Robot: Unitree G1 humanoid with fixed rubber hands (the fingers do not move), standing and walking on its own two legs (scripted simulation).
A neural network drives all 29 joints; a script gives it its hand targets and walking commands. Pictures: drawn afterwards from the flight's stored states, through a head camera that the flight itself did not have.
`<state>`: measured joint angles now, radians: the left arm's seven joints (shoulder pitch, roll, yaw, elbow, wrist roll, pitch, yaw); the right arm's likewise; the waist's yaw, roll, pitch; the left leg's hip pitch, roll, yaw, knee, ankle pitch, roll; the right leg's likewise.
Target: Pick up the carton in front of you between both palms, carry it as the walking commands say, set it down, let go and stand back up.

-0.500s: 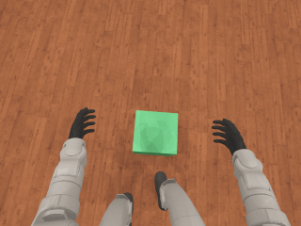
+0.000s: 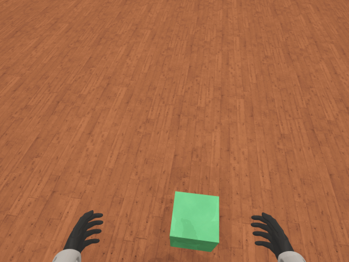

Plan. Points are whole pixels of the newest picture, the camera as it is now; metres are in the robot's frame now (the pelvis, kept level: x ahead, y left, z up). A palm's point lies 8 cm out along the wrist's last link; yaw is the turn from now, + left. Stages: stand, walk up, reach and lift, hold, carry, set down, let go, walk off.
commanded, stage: let go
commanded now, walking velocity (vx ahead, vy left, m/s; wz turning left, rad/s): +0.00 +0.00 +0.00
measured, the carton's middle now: (193, 222) +0.37 -0.09 -0.65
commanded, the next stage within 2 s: stand in 0.40 s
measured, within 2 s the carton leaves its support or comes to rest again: neither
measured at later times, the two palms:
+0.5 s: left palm out of the picture +0.14 +0.25 -0.08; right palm (296, 260) +0.14 -0.26 -0.08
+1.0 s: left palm out of the picture +0.12 +0.28 -0.09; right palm (306, 259) +0.14 -0.30 -0.10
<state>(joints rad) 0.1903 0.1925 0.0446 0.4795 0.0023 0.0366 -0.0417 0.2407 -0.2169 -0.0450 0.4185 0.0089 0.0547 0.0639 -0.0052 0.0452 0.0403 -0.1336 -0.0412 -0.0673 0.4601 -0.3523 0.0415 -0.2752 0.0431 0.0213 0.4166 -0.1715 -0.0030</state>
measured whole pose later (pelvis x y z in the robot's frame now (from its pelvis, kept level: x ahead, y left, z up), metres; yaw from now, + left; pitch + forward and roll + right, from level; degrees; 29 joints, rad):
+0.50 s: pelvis -0.01 -0.01 -0.01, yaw +1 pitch -1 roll -1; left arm 0.21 0.25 0.02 0.61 0.04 0.05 0.01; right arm 0.24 -0.28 -0.05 0.52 -0.03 0.10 0.00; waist 0.00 0.06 0.01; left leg -0.12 -0.04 -0.08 0.55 -0.40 0.03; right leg -0.27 0.04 0.01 0.52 -0.23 -0.01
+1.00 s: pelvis +0.02 -0.02 +0.00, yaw +2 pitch -1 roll -1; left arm 0.15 0.31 0.04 0.87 0.03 0.00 0.02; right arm 0.21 -0.37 -0.01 0.77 -0.03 0.00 -0.04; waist 0.02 0.07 0.01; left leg -0.06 -0.04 -0.10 0.46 -0.38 0.02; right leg -0.23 0.04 -0.01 0.49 -0.25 -0.03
